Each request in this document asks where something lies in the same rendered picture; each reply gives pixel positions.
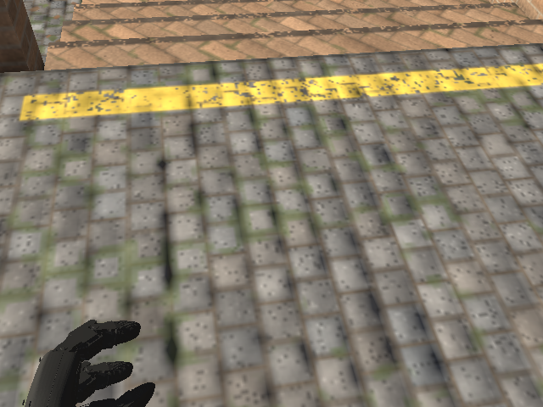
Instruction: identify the left robot hand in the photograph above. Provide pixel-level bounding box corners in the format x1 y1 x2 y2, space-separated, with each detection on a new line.
22 320 155 407

